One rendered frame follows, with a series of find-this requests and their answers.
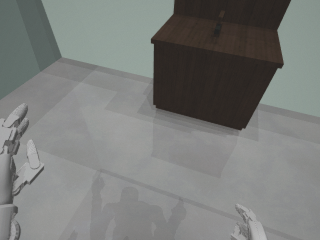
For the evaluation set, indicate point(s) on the left robot hand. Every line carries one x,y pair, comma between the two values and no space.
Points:
11,130

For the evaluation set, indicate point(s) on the tap lever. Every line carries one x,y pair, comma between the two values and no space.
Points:
217,29

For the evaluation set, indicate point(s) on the right robot hand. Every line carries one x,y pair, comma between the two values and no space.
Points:
254,229

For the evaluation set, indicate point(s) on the robot left forearm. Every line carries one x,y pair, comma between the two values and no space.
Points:
9,227

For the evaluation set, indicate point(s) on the counter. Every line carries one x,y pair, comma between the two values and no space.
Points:
217,78

